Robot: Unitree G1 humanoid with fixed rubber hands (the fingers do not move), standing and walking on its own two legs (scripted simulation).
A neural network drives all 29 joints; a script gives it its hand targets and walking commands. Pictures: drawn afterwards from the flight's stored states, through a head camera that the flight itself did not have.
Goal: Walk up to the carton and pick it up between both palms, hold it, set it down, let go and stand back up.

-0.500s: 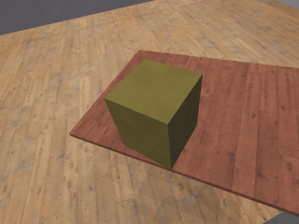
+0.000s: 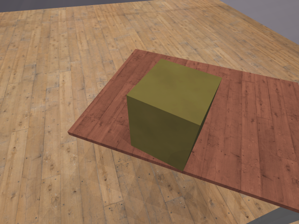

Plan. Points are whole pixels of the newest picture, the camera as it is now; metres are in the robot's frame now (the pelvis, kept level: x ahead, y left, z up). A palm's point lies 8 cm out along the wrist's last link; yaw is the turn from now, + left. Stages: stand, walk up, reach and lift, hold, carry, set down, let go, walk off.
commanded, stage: walk up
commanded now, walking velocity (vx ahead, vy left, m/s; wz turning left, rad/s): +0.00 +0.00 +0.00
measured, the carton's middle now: (172, 115) +0.47 -0.04 +0.02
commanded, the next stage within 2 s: none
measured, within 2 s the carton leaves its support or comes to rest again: neither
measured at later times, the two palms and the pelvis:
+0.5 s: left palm out of the picture -0.04 +0.21 -0.17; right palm out of the picture -0.06 -0.21 -0.14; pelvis -0.04 +0.01 -0.01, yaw +1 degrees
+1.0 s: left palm out of the picture -0.09 +0.20 -0.15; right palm out of the picture -0.07 -0.17 -0.15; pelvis -0.03 +0.02 +0.00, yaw +2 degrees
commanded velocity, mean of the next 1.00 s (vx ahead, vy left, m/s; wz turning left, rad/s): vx -0.02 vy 0.00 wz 0.00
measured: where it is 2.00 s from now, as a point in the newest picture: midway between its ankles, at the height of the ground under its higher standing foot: outside the picture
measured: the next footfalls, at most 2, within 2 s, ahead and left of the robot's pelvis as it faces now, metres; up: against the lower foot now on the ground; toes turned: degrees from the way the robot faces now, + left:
right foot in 0.06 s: +0.02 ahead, -0.13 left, +0.00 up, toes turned -4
left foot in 1.98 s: +0.11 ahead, +0.28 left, +0.00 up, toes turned -7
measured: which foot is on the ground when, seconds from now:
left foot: down 0.00-1.00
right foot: up 0.00-0.04, down 0.06-1.00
